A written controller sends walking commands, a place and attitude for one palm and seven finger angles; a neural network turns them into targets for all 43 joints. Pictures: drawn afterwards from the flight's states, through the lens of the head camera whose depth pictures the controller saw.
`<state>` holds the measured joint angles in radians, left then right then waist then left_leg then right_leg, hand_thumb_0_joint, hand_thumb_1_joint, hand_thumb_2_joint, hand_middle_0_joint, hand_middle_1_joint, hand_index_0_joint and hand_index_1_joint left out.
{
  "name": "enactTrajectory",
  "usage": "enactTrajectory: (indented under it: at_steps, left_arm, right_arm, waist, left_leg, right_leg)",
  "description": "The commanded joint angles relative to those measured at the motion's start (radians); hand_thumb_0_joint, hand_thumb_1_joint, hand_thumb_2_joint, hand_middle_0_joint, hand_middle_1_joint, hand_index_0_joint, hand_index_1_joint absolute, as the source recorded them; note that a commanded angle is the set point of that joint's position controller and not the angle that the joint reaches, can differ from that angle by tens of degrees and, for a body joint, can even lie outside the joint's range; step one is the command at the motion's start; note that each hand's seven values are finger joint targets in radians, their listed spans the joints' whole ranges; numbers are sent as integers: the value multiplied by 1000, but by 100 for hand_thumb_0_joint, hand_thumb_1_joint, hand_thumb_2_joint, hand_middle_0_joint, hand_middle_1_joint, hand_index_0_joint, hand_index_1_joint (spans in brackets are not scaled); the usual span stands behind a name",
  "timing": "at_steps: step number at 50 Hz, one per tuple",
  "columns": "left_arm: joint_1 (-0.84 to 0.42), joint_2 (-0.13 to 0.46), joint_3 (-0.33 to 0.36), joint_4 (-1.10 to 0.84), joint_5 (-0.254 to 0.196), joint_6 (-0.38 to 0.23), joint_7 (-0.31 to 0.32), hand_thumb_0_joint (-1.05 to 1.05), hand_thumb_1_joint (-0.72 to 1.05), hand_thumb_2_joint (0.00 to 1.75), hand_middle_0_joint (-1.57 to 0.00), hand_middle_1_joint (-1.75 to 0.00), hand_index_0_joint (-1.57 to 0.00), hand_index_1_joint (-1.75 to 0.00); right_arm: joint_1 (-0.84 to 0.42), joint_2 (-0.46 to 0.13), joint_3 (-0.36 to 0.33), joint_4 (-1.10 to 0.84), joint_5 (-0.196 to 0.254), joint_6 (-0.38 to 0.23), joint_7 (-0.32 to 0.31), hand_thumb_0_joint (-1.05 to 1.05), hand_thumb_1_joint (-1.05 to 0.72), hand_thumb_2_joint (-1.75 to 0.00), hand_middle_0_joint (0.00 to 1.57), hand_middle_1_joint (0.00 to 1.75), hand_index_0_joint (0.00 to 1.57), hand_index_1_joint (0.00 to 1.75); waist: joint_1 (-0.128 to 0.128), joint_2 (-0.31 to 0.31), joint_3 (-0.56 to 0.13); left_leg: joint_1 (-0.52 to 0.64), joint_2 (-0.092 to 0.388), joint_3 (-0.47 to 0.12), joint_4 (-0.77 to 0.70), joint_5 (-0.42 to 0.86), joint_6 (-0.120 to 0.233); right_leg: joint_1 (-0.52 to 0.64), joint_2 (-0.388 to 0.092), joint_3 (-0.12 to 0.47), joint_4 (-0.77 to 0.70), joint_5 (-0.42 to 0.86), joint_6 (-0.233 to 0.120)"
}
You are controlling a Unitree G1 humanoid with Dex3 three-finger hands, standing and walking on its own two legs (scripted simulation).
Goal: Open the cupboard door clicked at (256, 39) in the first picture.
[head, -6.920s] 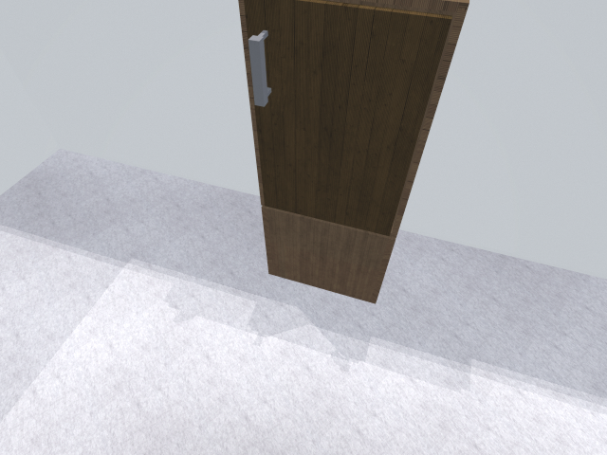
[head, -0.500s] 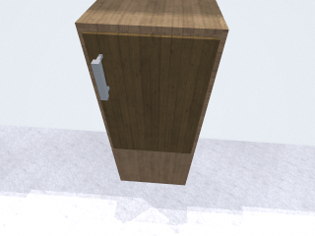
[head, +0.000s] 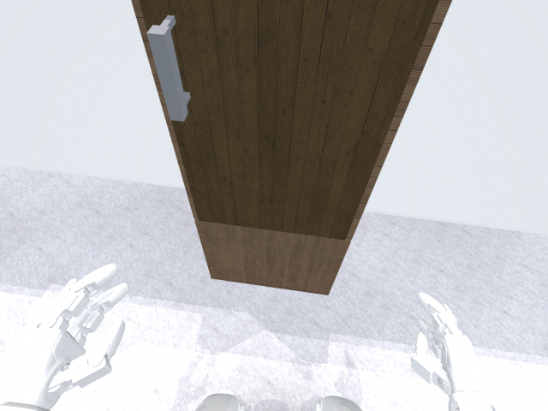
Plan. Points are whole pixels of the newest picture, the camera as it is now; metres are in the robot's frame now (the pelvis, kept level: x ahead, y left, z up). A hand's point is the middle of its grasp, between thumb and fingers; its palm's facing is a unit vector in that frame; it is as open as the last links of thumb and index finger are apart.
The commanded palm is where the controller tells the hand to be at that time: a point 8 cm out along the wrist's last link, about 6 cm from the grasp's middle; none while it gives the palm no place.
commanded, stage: raise the hand with hooked fingers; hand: left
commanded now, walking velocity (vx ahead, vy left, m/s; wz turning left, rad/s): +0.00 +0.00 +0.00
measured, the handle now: (174, 70) +0.56 +0.21 +0.18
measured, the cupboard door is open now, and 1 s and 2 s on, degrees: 0 0 0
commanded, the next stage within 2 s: move the hooked fingers beside the handle in 1.72 s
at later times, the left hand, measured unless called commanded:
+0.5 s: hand (70, 295) +0.22 +0.26 +0.10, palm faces +0.00 -1.00 -0.08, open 11.3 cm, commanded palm +0.19 +0.31 +0.11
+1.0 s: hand (33, 222) +0.27 +0.28 +0.18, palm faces +0.02 -1.00 -0.08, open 13.8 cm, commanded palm +0.24 +0.33 +0.18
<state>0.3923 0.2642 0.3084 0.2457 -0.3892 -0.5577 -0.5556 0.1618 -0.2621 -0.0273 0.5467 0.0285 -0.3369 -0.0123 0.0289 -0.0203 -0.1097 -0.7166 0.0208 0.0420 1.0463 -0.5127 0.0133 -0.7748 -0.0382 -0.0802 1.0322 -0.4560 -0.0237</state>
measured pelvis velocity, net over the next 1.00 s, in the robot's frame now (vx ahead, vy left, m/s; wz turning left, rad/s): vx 0.01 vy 0.02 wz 0.02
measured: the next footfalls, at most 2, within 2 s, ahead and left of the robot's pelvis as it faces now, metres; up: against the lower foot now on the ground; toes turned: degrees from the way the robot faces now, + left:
none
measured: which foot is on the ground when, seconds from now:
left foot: down 0.00-1.00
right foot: down 0.00-1.00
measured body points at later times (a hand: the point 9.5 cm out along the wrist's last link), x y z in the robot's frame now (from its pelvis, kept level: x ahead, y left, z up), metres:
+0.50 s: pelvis +0.01 +0.02 +0.02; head +0.05 +0.02 +0.47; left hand +0.22 +0.31 +0.11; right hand +0.18 -0.21 -0.05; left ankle -0.01 +0.11 -0.67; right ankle +0.03 -0.11 -0.67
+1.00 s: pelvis +0.01 +0.02 +0.05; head +0.01 +0.01 +0.50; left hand +0.26 +0.34 +0.18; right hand +0.19 -0.21 -0.01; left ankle -0.01 +0.11 -0.67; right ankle +0.03 -0.11 -0.67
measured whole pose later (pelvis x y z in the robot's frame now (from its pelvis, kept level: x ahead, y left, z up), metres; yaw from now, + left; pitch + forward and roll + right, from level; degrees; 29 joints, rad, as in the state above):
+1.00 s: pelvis +0.01 +0.02 +0.05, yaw +1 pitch +2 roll -2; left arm 0.04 0.42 0.40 0.16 -0.35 -0.07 -0.46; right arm 0.27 -0.26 0.08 0.58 0.06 -0.27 -0.10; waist 0.03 0.04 -0.05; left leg -0.34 0.01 0.02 0.69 -0.38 0.03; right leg -0.36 -0.03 -0.10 0.62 -0.29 0.00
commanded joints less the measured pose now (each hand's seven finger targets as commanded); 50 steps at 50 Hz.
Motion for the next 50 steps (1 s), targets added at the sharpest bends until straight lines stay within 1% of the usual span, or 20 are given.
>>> enactTrajectory:
  at_steps: [1,2,4,7,9,12,14,15,17,19,23,26,29,33,37,38,41,44,45,50]
  left_arm:
    - [-37,188,126,-424,-62,32,4,0,43,70,-23,-60,-23,-60]
    - [-22,187,118,-486,-42,49,33,0,41,69,-24,-62,-24,-62]
    - [-40,199,113,-532,-7,81,71,0,36,67,-24,-64,-24,-64]
    - [-13,168,76,-504,25,130,93,0,29,64,-24,-69,-24,-69]
    - [-15,206,112,-457,15,164,90,0,25,62,-25,-72,-25,-72]
    - [28,211,125,-469,-1,197,84,0,18,59,-25,-76,-25,-76]
    - [23,215,137,-448,-21,217,88,0,13,57,-25,-80,-25,-80]
    - [-7,220,135,-472,-25,217,91,0,11,56,-26,-81,-26,-81]
    - [-3,227,150,-454,-30,221,103,0,6,54,-26,-84,-26,-84]
    - [-41,236,147,-442,-29,224,109,0,1,52,-26,-87,-26,-87]
    - [-99,246,122,-464,-12,232,118,0,-8,48,-27,-93,-27,-93]
    - [-131,291,158,-451,-8,251,121,0,-15,45,-27,-98,-27,-98]
    - [-200,300,155,-443,-9,274,131,0,-22,42,-28,-102,-28,-102]
    - [-283,313,154,-417,2,308,135,0,-31,38,-29,-108,-29,-108]
    - [-382,339,161,-363,10,352,126,0,-41,34,-29,-114,-29,-114]
    - [-401,343,162,-368,13,357,124,0,-43,33,-29,-115,-29,-115]
    - [-454,370,181,-340,12,382,108,0,-50,30,-30,-120,-30,-120]
    - [-499,380,184,-300,14,409,98,0,-50,30,-30,-120,-30,-120]
    - [-534,375,176,-304,12,416,93,0,-50,30,-30,-120,-30,-120]
    - [-629,423,210,-251,17,448,82,0,-50,30,-30,-120,-30,-120]
  right_arm:
    - [16,-125,-55,-154,11,-36,-34,0,-90,-90,20,30,20,30]
    - [23,-116,-57,-148,7,-31,-35,0,-90,-90,20,30,20,30]
    - [32,-108,-56,-126,1,-20,-41,0,-90,-90,20,30,20,30]
    - [25,-104,-47,-117,6,-4,-46,0,-90,-90,20,30,20,30]
    - [19,-111,-40,-117,7,5,-53,0,-90,-90,20,30,20,30]
    - [12,-109,-30,-143,13,8,-53,0,-90,-90,20,30,20,30]
    - [0,-111,-21,-147,13,8,-52,0,-90,-90,20,30,20,30]
    - [8,-113,-16,-149,14,9,-52,0,-90,-90,20,30,20,30]
    - [13,-115,-13,-152,14,5,-53,0,-90,-90,20,30,20,30]
    - [13,-122,-7,-150,16,3,-54,0,-90,-90,20,30,20,30]
    - [35,-130,-2,-147,21,-8,-58,0,-90,-90,20,30,20,30]
    - [40,-134,2,-142,22,-9,-63,0,-90,-90,20,30,20,30]
    - [35,-139,11,-138,23,-9,-68,0,-90,-90,20,30,20,30]
    - [36,-139,17,-132,28,-11,-78,0,-90,-90,20,30,20,30]
    - [35,-141,25,-126,31,-6,-87,0,-90,-90,20,30,20,30]
    - [33,-141,24,-125,33,-7,-89,0,-90,-90,20,30,20,30]
    - [33,-142,30,-123,33,0,-90,0,-90,-90,20,30,20,30]
    - [28,-142,35,-115,34,4,-91,0,-90,-90,20,30,20,30]
    - [26,-140,36,-114,37,8,-93,0,-90,-90,20,30,20,30]
    - [25,-140,41,-112,39,18,-102,0,-90,-90,20,30,20,30]
  waist:
    - [-3,97,-231]
    - [-3,117,-256]
    - [-20,120,-223]
    - [-38,134,-179]
    - [-31,103,-169]
    - [-11,96,-230]
    - [1,99,-204]
    - [-8,88,-214]
    - [-2,58,-211]
    - [-2,60,-171]
    - [-14,93,-164]
    - [-6,95,-161]
    - [-6,113,-110]
    - [-8,142,-105]
    - [-11,115,-79]
    - [-10,133,-87]
    - [-4,113,-99]
    - [0,141,-61]
    - [-9,130,-63]
    - [-5,98,-75]
  left_leg:
    - [68,-26,-55,-104,377,13]
    - [97,-22,-62,-112,439,15]
    - [126,-14,-70,-111,493,15]
    - [134,-12,-83,-146,459,11]
    - [128,-13,-89,-159,439,7]
    - [152,-18,-86,-196,431,4]
    - [149,-19,-87,-213,427,2]
    - [163,-18,-86,-225,424,1]
    - [159,-18,-89,-243,407,1]
    - [161,-16,-90,-260,388,-1]
    - [211,-11,-93,-300,371,-1]
    - [232,-10,-94,-328,384,-4]
    - [247,-8,-100,-362,353,-6]
    - [293,-7,-103,-404,333,-7]
    - [322,-5,-109,-446,316,-6]
    - [340,-5,-107,-450,326,-5]
    - [372,-5,-105,-470,381,-6]
    - [388,-8,-97,-486,380,-6]
    - [400,-9,-98,-496,379,-4]
    - [431,-11,-95,-527,379,0]
  right_leg:
    - [258,37,96,-153,304,1]
    - [264,42,74,-142,372,0]
    - [255,54,54,-141,430,-3]
    - [213,54,18,-165,371,6]
    - [232,60,12,-177,353,0]
    - [282,48,6,-203,347,7]
    - [302,52,5,-218,341,2]
    - [306,50,0,-225,342,6]
    - [318,49,0,-240,322,8]
    - [320,53,-1,-254,296,2]
    - [313,48,-7,-282,271,5]
    - [351,47,-7,-301,280,2]
    - [357,51,-11,-328,249,-3]
    - [376,46,-10,-364,234,0]
    - [410,49,-9,-401,229,0]
    - [417,47,-6,-410,238,-1]
    - [463,51,-5,-429,292,-3]
    - [476,52,0,-457,298,-7]
    - [476,51,0,-466,301,-4]
    - [518,50,4,-499,307,-4]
